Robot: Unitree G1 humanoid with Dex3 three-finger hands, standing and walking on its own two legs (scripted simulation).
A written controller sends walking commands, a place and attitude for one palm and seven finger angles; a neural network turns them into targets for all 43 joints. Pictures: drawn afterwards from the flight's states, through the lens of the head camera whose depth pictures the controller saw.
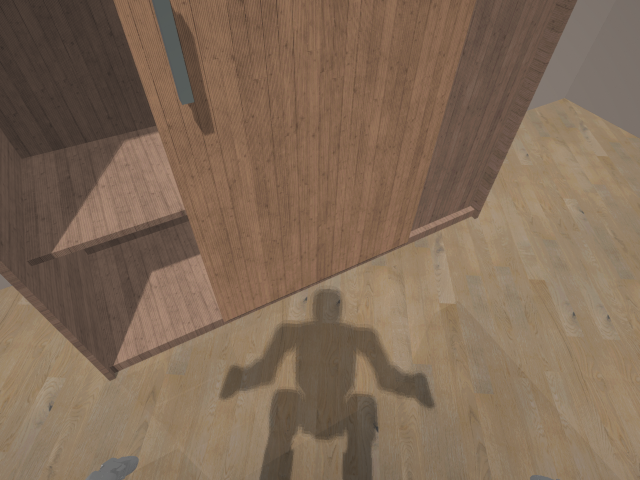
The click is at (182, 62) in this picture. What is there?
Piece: wardrobe's sliding door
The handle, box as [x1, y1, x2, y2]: [152, 0, 193, 104]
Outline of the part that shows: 152,0 179,99 182,104 192,102 193,98 169,1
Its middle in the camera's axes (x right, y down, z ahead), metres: -0.25 -0.33 +0.64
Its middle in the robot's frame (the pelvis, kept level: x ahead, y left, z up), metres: +0.71 +0.30 +0.21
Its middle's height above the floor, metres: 0.98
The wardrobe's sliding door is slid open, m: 0.37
